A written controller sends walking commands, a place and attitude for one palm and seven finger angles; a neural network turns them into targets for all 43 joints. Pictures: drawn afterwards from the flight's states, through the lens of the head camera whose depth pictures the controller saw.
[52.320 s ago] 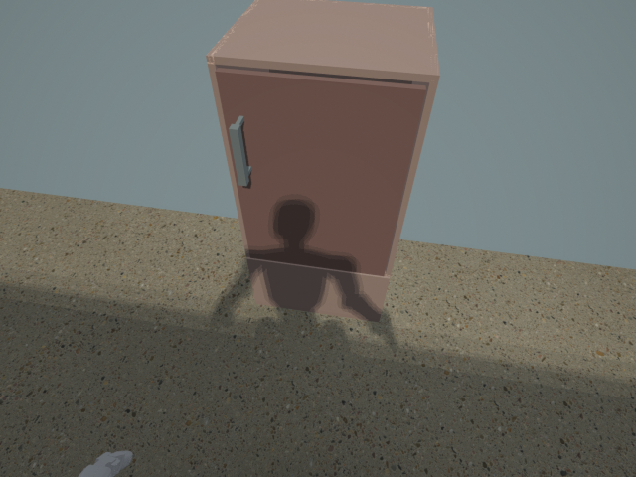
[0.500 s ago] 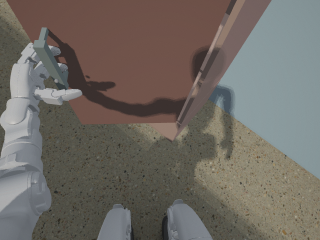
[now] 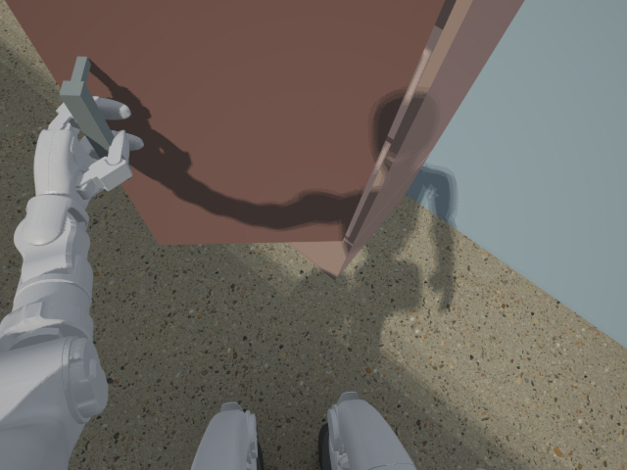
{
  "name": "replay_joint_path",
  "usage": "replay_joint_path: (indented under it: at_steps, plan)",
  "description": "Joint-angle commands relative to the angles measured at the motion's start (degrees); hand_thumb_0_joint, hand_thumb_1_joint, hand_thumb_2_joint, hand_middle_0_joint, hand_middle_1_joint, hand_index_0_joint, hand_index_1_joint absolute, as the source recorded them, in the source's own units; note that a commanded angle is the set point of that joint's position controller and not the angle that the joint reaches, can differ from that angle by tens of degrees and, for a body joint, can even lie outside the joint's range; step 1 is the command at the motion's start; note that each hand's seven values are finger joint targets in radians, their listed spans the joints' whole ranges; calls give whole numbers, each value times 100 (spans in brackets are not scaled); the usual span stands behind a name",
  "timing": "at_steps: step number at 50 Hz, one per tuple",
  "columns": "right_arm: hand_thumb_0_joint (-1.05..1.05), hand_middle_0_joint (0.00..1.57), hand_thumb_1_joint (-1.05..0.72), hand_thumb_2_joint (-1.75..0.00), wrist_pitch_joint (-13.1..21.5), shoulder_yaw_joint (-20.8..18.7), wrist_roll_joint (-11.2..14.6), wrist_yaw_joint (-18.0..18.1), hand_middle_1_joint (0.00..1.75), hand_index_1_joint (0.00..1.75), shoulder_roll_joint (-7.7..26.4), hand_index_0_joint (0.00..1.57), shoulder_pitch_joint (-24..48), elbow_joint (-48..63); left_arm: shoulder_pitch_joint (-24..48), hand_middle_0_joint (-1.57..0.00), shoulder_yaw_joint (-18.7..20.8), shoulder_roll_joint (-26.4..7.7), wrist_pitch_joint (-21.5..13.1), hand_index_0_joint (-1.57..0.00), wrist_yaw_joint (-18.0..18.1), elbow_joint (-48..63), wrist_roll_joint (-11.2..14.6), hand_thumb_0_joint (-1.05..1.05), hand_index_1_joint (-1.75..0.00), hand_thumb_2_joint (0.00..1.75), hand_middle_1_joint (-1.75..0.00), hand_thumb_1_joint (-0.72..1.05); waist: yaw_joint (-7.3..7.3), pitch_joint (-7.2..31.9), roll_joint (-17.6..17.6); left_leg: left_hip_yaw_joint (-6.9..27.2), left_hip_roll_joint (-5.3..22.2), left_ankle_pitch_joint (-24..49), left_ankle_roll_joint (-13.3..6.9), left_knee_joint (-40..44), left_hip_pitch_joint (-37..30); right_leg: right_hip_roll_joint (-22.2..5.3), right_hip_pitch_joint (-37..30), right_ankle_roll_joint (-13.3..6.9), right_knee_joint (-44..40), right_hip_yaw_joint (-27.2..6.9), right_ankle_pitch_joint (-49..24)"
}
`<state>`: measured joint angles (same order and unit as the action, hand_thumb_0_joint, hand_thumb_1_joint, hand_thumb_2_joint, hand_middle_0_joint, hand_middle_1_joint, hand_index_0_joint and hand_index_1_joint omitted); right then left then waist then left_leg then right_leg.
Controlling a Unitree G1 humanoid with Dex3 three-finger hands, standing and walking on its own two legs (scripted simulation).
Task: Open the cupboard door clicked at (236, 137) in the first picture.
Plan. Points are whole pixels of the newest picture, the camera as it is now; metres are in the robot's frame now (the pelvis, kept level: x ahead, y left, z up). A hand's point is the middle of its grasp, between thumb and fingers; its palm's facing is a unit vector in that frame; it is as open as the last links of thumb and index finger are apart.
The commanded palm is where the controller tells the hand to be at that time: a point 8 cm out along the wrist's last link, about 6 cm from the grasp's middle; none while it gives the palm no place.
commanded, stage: pull the door open along its arc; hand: left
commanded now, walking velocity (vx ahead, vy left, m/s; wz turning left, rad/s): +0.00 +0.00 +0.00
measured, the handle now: (103, 124) +0.53 +0.23 +0.05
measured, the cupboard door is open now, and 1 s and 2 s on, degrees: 43 82 79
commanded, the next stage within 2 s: open thumb and fingers to let go in 0.94 s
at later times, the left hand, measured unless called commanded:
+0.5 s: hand (138, 251) +0.36 +0.17 +0.05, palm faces +0.05 -1.00 +0.03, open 5.8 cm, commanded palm +0.31 +0.24 +0.05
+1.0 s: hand (221, 349) +0.26 +0.08 +0.05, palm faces +0.44 -0.90 +0.01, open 6.0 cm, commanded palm +0.20 +0.12 +0.05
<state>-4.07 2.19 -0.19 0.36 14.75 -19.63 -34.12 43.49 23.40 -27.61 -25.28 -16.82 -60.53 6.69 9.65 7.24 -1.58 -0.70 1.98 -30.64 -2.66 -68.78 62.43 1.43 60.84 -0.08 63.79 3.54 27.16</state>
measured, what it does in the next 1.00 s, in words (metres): shifts its weight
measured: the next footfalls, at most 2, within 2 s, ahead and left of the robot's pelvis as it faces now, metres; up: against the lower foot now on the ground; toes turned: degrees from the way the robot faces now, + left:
none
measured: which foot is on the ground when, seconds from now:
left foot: down 0.00-1.00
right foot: down 0.00-1.00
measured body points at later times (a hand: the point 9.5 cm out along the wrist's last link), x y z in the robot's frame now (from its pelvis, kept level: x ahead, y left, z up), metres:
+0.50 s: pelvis +0.02 -0.01 +0.02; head +0.11 +0.00 +0.46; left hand +0.36 +0.23 +0.05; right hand +0.12 -0.27 -0.08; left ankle +0.01 +0.09 -0.64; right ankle +0.02 -0.13 -0.64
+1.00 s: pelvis +0.01 -0.06 +0.01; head +0.08 -0.07 +0.46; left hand +0.23 +0.13 +0.05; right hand +0.21 -0.25 -0.09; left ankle +0.01 +0.09 -0.64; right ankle +0.02 -0.13 -0.64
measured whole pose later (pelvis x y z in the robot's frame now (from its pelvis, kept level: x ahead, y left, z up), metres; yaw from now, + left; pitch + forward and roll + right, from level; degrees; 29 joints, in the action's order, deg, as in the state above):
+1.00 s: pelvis +0.01 -0.06 +0.01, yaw +4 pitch +16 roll +1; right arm 0.1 0.8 -2.7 -2.0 9.6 -10.9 -29.2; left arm -19.4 -5.7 1.9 -26.1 22.7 -3.4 0.4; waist 0.9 9.4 -1.1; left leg 1.5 1.2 -30.4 2.2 -63.9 49.6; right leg 0.8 49.7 -4.6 64.4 5.6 31.0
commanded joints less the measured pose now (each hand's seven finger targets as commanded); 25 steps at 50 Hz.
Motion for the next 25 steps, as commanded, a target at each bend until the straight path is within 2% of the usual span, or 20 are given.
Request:
replay_joint_path:
  at_steps: [1, 2, 3, 4, 5, 6, 8, 11, 12, 13, 15, 18, 19, 20, 21, 22, 23, 25]
  plan:
    - [0, 20, -90, -90, 76, -385, -6, 21, 30, 30, 1081, 20, -818, 308, 2026, -40, 310, -1584, -500, -40, 101, 1270, 159, 0, -135, 90, -135, 90, -135, 2835, -718, 473, -16, 2695, 173, 809, -2392, 132, -1134, -113, -597, -102, -1728]
    - [0, 20, -90, -90, 83, -377, 5, 20, 30, 30, 1047, 20, -800, 297, 2243, -40, 6, -1247, -515, -40, 108, 1295, 165, 0, -135, 90, -135, 90, -16, 2739, -598, 497, -18, 2554, 165, 839, -2356, 134, -1085, -108, -614, -84, -1660]
    - [0, 20, -90, -90, 100, -393, 6, 17, 30, 30, 1045, 20, -797, 289, 2152, -40, 20, -1192, -504, -40, 118, 1172, 167, 0, -135, 90, -135, 90, -45, 2661, -556, 484, -28, 2375, 155, 853, -2254, 137, -1094, -110, -640, -91, -1547]
    - [0, 20, -90, -90, 114, -397, 5, 15, 30, 30, 1046, 20, -815, 320, 2055, -40, -1, -1160, -555, -40, 96, 1357, 205, 0, -135, 90, -135, 90, -88, 2733, -612, 491, -33, 2518, 157, 878, -2391, 143, -1170, -136, -633, -79, -1634]
    - [0, 20, -90, -90, 101, -421, 8, 12, 30, 30, 1077, 20, -807, 322, 1837, -40, 151, -1337, -563, -40, 98, 1404, 183, 0, -135, 90, -135, 90, -184, 2950, -691, 453, -36, 2600, 169, 879, -2456, 131, -1263, -131, -627, -108, -1721]
    - [0, 20, -90, -90, 100, -426, 13, 3, 30, 30, 1073, 20, -772, 355, 1726, -40, 115, -1329, -582, -40, 80, 1596, 194, 0, -135, 90, -135, 90, -241, 3090, -836, 447, -37, 2717, 190, 896, -2585, 122, -1307, -142, -624, -115, -1779]
    - [0, 20, -90, -90, 97, -436, 31, -11, 30, 30, 1029, 20, -719, 394, 1338, -40, 43, -1144, -547, -40, 62, 1713, 257, 0, -135, 90, -135, 90, -275, 3081, -641, 396, -49, 2738, 166, 922, -2535, 124, -1480, -129, -678, -118, -1892]
    - [0, 20, -90, -90, 82, -451, 90, -32, 30, 30, 1008, 20, -639, 507, 615, -40, -21, -1035, -504, -40, -7, 2086, 347, 0, -135, 90, -135, 90, -415, 3045, -588, 345, -58, 2924, 163, 1015, -2547, 132, -1739, -133, -725, -127, -2104]
    - [0, 20, -90, -90, 87, -463, 103, -34, 30, 30, 979, 20, -599, 558, 377, -40, -28, -949, -485, -40, -16, 2274, 412, 0, -135, 90, -135, 90, -437, 3042, -453, 305, -78, 2882, 138, 1053, -2476, 126, -1921, -116, -767, -132, -2191]
    - [0, 20, -90, -90, 84, -464, 128, -40, 30, 30, 960, 20, -548, 612, 5, -40, -59, -876, -445, -40, -22, 2334, 434, 0, -135, 90, -135, 90, -493, 2898, -409, 251, -101, 2797, 126, 1106, -2348, 130, -2052, -120, -817, -151, -2227]
    - [0, 20, -90, -90, 109, -479, 165, -58, 30, 30, 924, 20, -456, 725, -610, -40, -124, -725, -445, -40, -29, 2813, 524, 0, -135, 90, -135, 90, -602, 2911, -518, 219, -97, 3021, 135, 1184, -2493, 125, -2166, -128, -833, -140, -2370]
    - [0, 20, -90, -90, 181, -495, 200, -92, 30, 30, 847, 20, -246, 908, -1662, -40, -336, -272, -417, -40, 22, 3473, 712, 0, -135, 90, -135, 90, -693, 2594, -321, 135, -122, 2927, 116, 1317, -2339, 107, -2408, -107, -940, -131, -2439]
    - [0, 20, -90, -90, 218, -506, 220, -92, 30, 30, 841, 20, -192, 957, -2062, -40, -323, -218, -422, -40, 41, 3606, 780, 0, -135, 90, -135, 90, -722, 2476, -205, 112, -131, 2930, 101, 1317, -2268, 113, -2508, -121, -939, -138, -2506]
    - [0, 20, -90, -90, 246, -498, 219, -107, 30, 30, 815, 20, -114, 1009, -2315, -40, -420, -83, -439, -40, 64, 3873, 802, 0, -135, 90, -135, 90, -744, 2426, -238, 90, -146, 2835, 107, 1377, -2221, 100, -2573, -105, -954, -141, -2510]
    - [0, 20, -90, -90, 303, -525, 209, -96, 30, 30, 707, 20, 3, 1048, -2642, -40, -27, 94, -452, -40, 480, 4152, 1054, 0, -135, 90, -135, 90, -999, 2348, -133, 49, -145, 2781, 147, 1440, -2121, 90, -2612, -91, -973, -91, -2454]
    - [0, 20, -90, -90, 376, -521, 188, -114, 30, 30, 666, 20, 102, 1065, -2952, -40, -182, 393, -468, -40, 819, 4381, 1050, 0, -135, 90, -135, 90, -1009, 2248, -243, 39, -148, 2748, 194, 1484, -2137, 83, -2578, -89, -961, -67, -2384]
    - [0, 20, -90, -90, 429, -518, 181, -149, 30, 30, 633, 20, 159, 1104, -3343, -40, -348, 672, -463, -40, 1068, 4565, 1027, 0, -135, 90, -135, 90, -1000, 2160, -135, 56, -138, 2748, 213, 1502, -2182, 86, -2502, -88, -951, -17, -2318]
    - [0, 20, -90, -90, 488, -508, 112, -197, 30, 30, 587, 20, 295, 1123, -3866, -40, -329, 772, -528, -40, 1609, 4918, 892, 0, -135, 90, -135, 90, -1098, 1994, -142, 56, -153, 2652, 238, 1487, -2085, 71, -2485, -103, -881, -16, -2258]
